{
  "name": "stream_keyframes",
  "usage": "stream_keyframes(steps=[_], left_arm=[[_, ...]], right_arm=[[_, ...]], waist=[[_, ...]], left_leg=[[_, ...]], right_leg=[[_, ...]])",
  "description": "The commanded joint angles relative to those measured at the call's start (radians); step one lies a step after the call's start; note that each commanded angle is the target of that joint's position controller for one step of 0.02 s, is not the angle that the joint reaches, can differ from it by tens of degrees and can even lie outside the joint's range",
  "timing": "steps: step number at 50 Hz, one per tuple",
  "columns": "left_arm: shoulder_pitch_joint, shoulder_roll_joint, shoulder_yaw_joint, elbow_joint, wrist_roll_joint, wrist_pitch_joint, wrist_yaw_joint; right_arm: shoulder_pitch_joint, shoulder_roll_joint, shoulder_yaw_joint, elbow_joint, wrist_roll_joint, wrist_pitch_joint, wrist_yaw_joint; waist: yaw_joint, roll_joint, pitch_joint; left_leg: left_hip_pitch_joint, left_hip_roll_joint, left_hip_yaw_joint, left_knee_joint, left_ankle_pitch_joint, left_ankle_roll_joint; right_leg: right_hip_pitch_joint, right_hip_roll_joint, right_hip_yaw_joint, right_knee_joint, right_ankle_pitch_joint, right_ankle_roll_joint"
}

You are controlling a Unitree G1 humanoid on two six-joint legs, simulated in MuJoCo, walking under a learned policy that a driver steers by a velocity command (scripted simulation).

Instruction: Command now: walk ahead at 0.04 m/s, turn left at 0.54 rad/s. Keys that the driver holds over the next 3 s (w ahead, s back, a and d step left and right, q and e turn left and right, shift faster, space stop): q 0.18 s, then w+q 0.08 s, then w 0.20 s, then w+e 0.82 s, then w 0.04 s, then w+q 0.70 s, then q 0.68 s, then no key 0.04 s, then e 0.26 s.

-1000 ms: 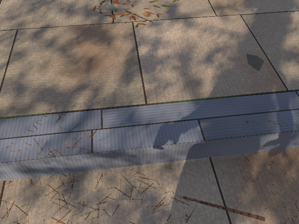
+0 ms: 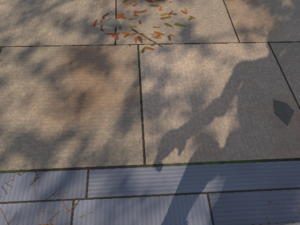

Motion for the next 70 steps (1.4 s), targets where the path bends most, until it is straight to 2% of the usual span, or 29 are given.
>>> stream_keyframes(steps=[1, 9, 10, 11, 12, 14, 18, 25, 27, 29, 30, 31, 33, 37, 41, 45, 48, 50, 51, 53, 54, 55, 56, 57, 59, 60, 62, 65, 70], left_arm=[[-0.033, 0.111, 0.039, -0.068, -0.02, -0.032, 0.035], [0.09, 0.138, 0.057, -0.031, -0.033, -0.074, -0.006], [0.141, 0.171, 0.05, -0.035, 0.03, -0.058, 0.003], [0.098, 0.266, 0.069, -0.062, 0.055, -0.046, 0.008], [0.024, 0.239, 0.067, -0.079, 0.064, -0.039, 0.004], [-0.022, 0.146, 0.041, -0.104, 0.041, -0.042, -0.001], [0.09, 0.15, 0.04, -0.068, 0.032, -0.072, -0.018], [0.192, 0.169, 0.056, -0.004, 0.026, -0.085, -0.046], [0.173, 0.128, 0.043, -0.007, -0.003, -0.09, -0.045], [0.116, 0.006, 0.002, -0.085, -0.012, -0.105, -0.046], [0.108, 0.105, 0.029, -0.053, 0.007, -0.083, -0.034], [0.136, 0.101, 0.036, -0.033, 0.014, -0.077, -0.04], [0.147, 0.079, 0.039, -0.013, 0.018, -0.07, -0.061], [0.113, 0.044, 0.042, -0.031, 0.029, -0.056, -0.083], [-0.013, -0.011, 0.04, -0.118, 0.023, -0.023, -0.037], [-0.283, -0.115, -0.013, -0.289, 0.017, -0.024, -0.002], [-0.415, -0.144, -0.064, -0.427, 0.013, -0.034, -0.015], [-0.306, -0.161, -0.09, -0.447, 0.013, -0.019, -0.06], [-0.209, -0.134, -0.073, -0.392, 0.012, -0.017, -0.075], [0.107, -0.029, -0.026, -0.308, 0.017, -0.003, -0.075], [0.249, 0.03, 0.001, -0.263, 0.013, -0.003, -0.08], [0.22, 0.156, 0.043, -0.243, 0.009, -0.017, -0.076], [0.217, 0.287, 0.089, -0.211, -0.007, 0.0, -0.057], [0.167, 0.259, 0.097, -0.204, 0.002, 0.0, -0.053], [0.109, 0.135, 0.068, -0.107, 0.013, -0.03, -0.053], [0.177, 0.057, 0.014, -0.06, 0.041, -0.113, -0.096], [0.158, 0.006, -0.007, 0.034, 0.058, -0.137, -0.127], [0.005, 0.047, 0.004, 0.018, 0.072, -0.174, -0.165], [0.3, 0.086, 0.014, 0.044, 0.068, -0.222, -0.104]], right_arm=[[-0.076, -0.17, -0.041, -0.101, 0.017, -0.03, -0.032], [-0.108, -0.156, -0.046, -0.146, 0.027, 0.007, -0.029], [-0.03, -0.138, -0.041, -0.115, -0.033, 0.014, 0.004], [-0.062, -0.089, -0.032, -0.155, -0.021, 0.012, 0.015], [-0.048, -0.158, -0.045, -0.131, -0.048, 0.007, 0.015], [-0.012, -0.142, -0.044, -0.094, -0.051, 0.004, 0.033], [-0.073, -0.102, -0.018, -0.093, -0.049, 0.0, 0.064], [-0.139, -0.055, 0.021, -0.082, -0.028, -0.035, 0.04], [0.006, -0.066, 0.018, -0.024, -0.04, -0.062, 0.01], [0.193, -0.268, -0.028, 0.027, -0.047, -0.066, -0.011], [0.233, -0.204, -0.022, 0.044, -0.05, -0.066, -0.003], [0.177, -0.142, -0.004, 0.03, -0.046, -0.07, 0.004], [0.088, -0.067, 0.019, 0.014, -0.039, -0.078, 0.004], [0.123, -0.067, 0.015, 0.042, -0.039, -0.109, 0.004], [0.248, -0.043, 0.013, 0.111, -0.051, -0.124, -0.005], [0.342, -0.032, 0.03, 0.194, -0.056, -0.152, 0.004], [0.325, -0.022, 0.053, 0.24, -0.038, -0.14, 0.003], [0.274, -0.05, 0.058, 0.223, -0.006, -0.116, -0.021], [0.238, -0.06, 0.062, 0.171, 0.021, -0.116, -0.021], [0.213, -0.258, 0.01, 0.117, 0.038, -0.114, -0.011], [0.197, -0.314, -0.02, 0.097, 0.059, -0.109, 0.011], [0.195, -0.213, -0.006, 0.037, 0.032, -0.122, 0.035], [0.13, -0.136, -0.001, -0.051, 0.001, -0.134, 0.077], [0.17, -0.078, 0.008, -0.076, -0.03, -0.143, 0.085], [0.113, 0.016, 0.03, -0.099, -0.031, -0.114, 0.047], [0.064, 0.027, 0.05, -0.135, -0.074, -0.131, 0.076], [0.045, 0.063, 0.075, -0.184, -0.071, -0.126, 0.072], [0.027, -0.021, 0.071, -0.191, -0.027, -0.113, 0.045], [-0.22, -0.046, 0.064, -0.255, -0.025, -0.132, 0.073]], waist=[[0.009, 0.14, -0.148], [0.068, 0.129, -0.142], [0.047, -0.005, -0.169], [0.044, -0.243, -0.119], [0.032, -0.196, -0.09], [0.002, -0.084, -0.084], [0.072, -0.121, -0.065], [0.083, -0.183, -0.065], [-0.002, -0.09, -0.139], [-0.071, 0.302, -0.215], [-0.087, 0.142, -0.154], [-0.048, 0.074, -0.095], [-0.005, 0.11, -0.012], [0.018, 0.088, -0.01], [0.009, 0.1, 0.059], [-0.01, 0.066, 0.134], [0.035, 0.022, 0.158], [0.085, 0.027, 0.053], [0.092, 0.017, -0.052], [0.257, 0.213, -0.362], [0.318, 0.268, -0.493], [0.252, 0.095, -0.501], [0.205, -0.232, -0.574], [0.137, -0.117, -0.572], [0.038, 0.038, -0.21], [0.107, 0.004, -0.098], [-0.027, -0.028, -0.097], [-0.124, 0.02, -0.101], [0.045, -0.051, -0.13]], left_leg=[[0.138, 0.276, -0.405, -0.19, -0.338, 0.084], [0.09, 0.191, -0.42, -0.111, -0.178, 0.032], [-0.033, 0.111, -0.315, 0.021, -0.291, -0.042], [-0.235, -0.059, -0.074, 0.253, -0.421, -0.105], [-0.236, 0.002, -0.029, 0.472, -0.427, -0.119], [-0.204, 0.035, -0.045, 0.617, -0.304, -0.119], [-0.281, 0.052, 0.002, 0.564, -0.252, -0.141], [0.038, 0.06, 0.163, 0.04, -0.265, -0.084], [0.369, 0.112, 0.108, -0.141, -0.048, -0.051], [0.609, 0.496, -0.336, -0.209, -0.036, 0.077], [0.556, 0.528, -0.33, -0.175, -0.013, 0.136], [0.494, 0.485, -0.254, -0.183, -0.092, 0.124], [0.38, 0.409, -0.134, -0.257, -0.168, 0.074], [0.331, 0.404, 0.008, -0.257, 0.099, 0.092], [0.425, 0.495, -0.017, -0.294, -0.129, 0.144], [0.525, 0.539, 0.052, -0.311, -0.12, 0.073], [0.357, 0.431, 0.222, -0.412, -0.106, -0.01], [0.132, 0.383, 0.333, -0.53, 0.164, 0.03], [0.071, 0.375, 0.367, -0.452, 0.712, 0.055], [0.227, 0.422, 0.337, 0.012, 1.637, 0.071], [0.288, 0.41, 0.316, 0.309, 1.658, 0.023], [0.044, 0.312, 0.247, 0.724, 0.73, -0.052], [-0.251, 0.068, 0.123, 1.141, -0.137, -0.113], [-0.332, 0.125, -0.043, 1.303, -0.083, -0.076], [-0.406, 0.184, 0.01, 1.294, -0.041, -0.069], [-0.554, 0.097, -0.189, 1.533, -0.006, -0.029], [-0.708, 0.094, -0.198, 1.642, 0.031, 0.048], [-0.675, 0.179, -0.063, 1.413, 0.1, 0.039], [-0.537, 0.155, 0.101, 0.938, 0.097, -0.075]], right_leg=[[-0.02, 0.023, 0.041, -0.094, 0.022, 0.022], [0.271, 0.03, -0.004, -0.536, 0.184, -0.034], [0.381, -0.087, 0.12, -0.648, 0.017, -0.102], [0.382, -0.323, 0.416, -0.764, -0.112, -0.221], [0.289, -0.378, 0.415, -0.735, -0.05, -0.288], [0.251, -0.266, 0.254, -0.704, -0.02, -0.23], [0.397, -0.195, 0.132, -0.68, 0.107, -0.221], [0.365, -0.201, 0.083, -0.586, 0.471, -0.233], [0.231, -0.148, 0.042, -0.437, 0.573, -0.182], [-0.149, 0.044, -0.131, -0.08, -0.095, -0.116], [-0.204, -0.005, -0.089, 0.164, -0.208, -0.12], [-0.24, -0.033, -0.051, 0.249, -0.148, -0.129], [-0.251, -0.064, -0.063, 0.296, -0.013, -0.118], [-0.319, -0.051, -0.076, 0.465, 0.095, -0.087], [-0.726, -0.043, -0.043, 0.992, -0.121, -0.117], [-1.144, -0.022, -0.045, 1.33, -0.325, -0.195], [-1.042, -0.067, -0.139, 0.98, -0.339, -0.211], [-0.535, -0.089, -0.258, 0.629, -0.121, -0.224], [-0.229, -0.009, -0.347, 0.564, -0.054, -0.236], [0.136, 0.117, -0.348, 0.466, -0.071, -0.246], [0.287, 0.148, -0.225, 0.256, -0.056, -0.276], [0.427, 0.012, 0.244, -0.005, -0.219, -0.33], [0.53, -0.193, 0.831, -0.385, -0.083, -0.389], [0.519, -0.22, 0.903, -0.458, -0.138, -0.344], [0.173, -0.159, 0.675, -0.43, -0.192, -0.277], [0.069, -0.094, 0.531, -0.356, -0.242, -0.26], [-0.025, -0.104, 0.501, -0.383, -0.092, -0.257], [-0.147, -0.027, 0.231, -0.46, -0.012, -0.144], [0.032, 0.042, 0.053, -0.492, 0.402, -0.08]])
